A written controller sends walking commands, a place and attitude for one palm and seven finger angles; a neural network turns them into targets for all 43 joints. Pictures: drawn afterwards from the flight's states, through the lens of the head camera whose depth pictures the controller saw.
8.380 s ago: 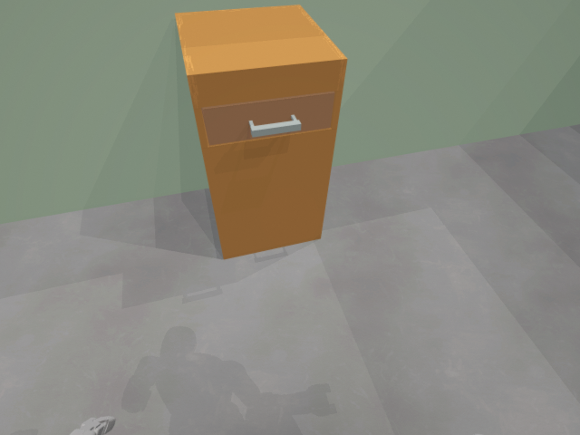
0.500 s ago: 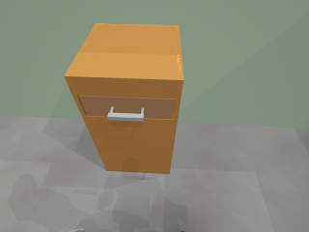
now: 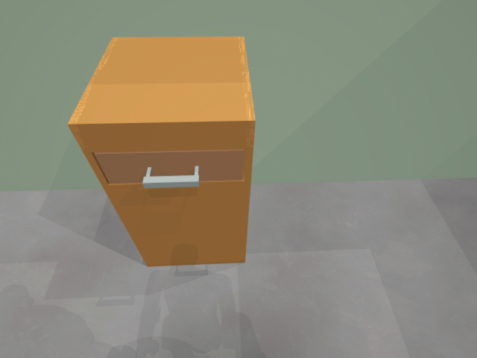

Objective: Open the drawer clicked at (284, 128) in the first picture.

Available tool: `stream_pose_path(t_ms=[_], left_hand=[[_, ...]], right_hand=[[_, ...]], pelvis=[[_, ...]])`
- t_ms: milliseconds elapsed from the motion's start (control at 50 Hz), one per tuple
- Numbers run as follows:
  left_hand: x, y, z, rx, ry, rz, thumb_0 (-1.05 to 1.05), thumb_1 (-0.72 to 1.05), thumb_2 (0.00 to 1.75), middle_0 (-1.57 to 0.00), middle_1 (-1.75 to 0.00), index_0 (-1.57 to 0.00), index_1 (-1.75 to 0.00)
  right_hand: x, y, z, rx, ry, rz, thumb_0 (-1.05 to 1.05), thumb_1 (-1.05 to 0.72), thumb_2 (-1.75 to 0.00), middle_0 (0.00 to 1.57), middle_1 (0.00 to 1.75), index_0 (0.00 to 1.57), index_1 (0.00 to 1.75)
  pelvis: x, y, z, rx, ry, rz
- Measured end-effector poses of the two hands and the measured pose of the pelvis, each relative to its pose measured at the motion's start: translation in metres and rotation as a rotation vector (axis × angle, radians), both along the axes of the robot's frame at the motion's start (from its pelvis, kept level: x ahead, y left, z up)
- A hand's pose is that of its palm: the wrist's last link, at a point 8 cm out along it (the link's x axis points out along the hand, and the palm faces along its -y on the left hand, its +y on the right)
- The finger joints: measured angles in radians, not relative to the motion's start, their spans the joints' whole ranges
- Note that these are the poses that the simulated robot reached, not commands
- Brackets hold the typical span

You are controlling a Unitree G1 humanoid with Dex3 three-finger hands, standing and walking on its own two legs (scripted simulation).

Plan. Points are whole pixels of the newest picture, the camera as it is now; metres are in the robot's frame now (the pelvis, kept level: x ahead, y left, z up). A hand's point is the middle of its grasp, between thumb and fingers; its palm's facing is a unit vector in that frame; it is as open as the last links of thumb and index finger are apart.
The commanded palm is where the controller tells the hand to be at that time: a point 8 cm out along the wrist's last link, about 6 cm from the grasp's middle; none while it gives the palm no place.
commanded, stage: come to a stop and stand still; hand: left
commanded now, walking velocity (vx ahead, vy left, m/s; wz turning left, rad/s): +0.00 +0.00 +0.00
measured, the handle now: (172, 175) +0.58 +0.19 -0.12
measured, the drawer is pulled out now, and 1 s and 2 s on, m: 0.00 0.00 0.00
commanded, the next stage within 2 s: look again from close up in 0.68 s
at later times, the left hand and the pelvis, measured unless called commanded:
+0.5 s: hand out of the picture +0.00 +0.08 -0.18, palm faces +0.11 -0.97 -0.19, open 7.2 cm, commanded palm none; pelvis +0.03 -0.08 +0.00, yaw +2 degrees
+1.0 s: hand out of the picture +0.02 +0.12 -0.18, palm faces +0.03 -0.98 -0.20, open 7.4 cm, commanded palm none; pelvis +0.03 -0.05 -0.01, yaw +0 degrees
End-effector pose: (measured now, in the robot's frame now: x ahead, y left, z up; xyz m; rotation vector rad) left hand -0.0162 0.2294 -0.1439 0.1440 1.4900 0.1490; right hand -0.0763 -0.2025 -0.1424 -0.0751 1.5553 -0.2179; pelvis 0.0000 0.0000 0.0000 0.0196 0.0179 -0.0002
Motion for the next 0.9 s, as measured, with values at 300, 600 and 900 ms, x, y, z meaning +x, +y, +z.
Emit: stream_pose_path(t_ms=[300, 600, 900], left_hand=[[0.053, -0.064, 0.005, 0.072, -0.194, 0.038, 0.01, 0.96, 0.90, -0.20, -0.30, -0.20, -0.30], [-0.006, -0.117, -0.002, -0.014, 0.007, 0.112, 0.01, 0.92, 0.90, -0.20, -0.30, -0.20, -0.30], [0.007, -0.097, 0.007, 0.004, -0.026, 0.042, 0.00, 0.91, 0.90, -0.20, -0.30, -0.20, -0.30]], right_hand=[[0.068, -0.066, -0.026, 0.043, -0.088, 0.079, 0.01, -0.91, -0.90, 0.20, 0.30, 0.19, 0.30], [0.106, -0.095, -0.016, 0.000, -0.100, 0.132, 0.01, -0.92, -0.90, 0.20, 0.30, 0.19, 0.30], [0.100, -0.081, -0.001, -0.019, -0.142, 0.061, 0.02, -0.93, -0.90, 0.20, 0.30, 0.20, 0.30]], pelvis=[[0.015, -0.064, -0.008, -0.019, -0.049, 0.047], [0.030, -0.082, -0.003, -0.007, -0.040, 0.038], [0.030, -0.066, 0.005, -0.019, -0.019, 0.004]])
